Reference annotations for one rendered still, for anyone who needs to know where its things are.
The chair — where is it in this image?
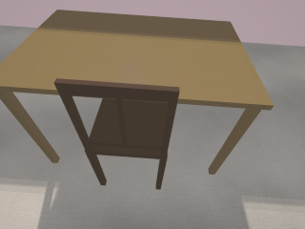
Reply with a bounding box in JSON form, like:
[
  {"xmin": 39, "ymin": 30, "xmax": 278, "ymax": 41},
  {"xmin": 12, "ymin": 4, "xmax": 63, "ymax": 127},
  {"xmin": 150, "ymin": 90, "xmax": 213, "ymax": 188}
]
[{"xmin": 53, "ymin": 78, "xmax": 180, "ymax": 190}]

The table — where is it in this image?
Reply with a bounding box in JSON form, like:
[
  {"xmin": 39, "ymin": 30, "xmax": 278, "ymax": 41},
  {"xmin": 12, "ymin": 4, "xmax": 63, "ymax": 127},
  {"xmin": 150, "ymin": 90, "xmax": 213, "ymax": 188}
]
[{"xmin": 0, "ymin": 10, "xmax": 274, "ymax": 175}]

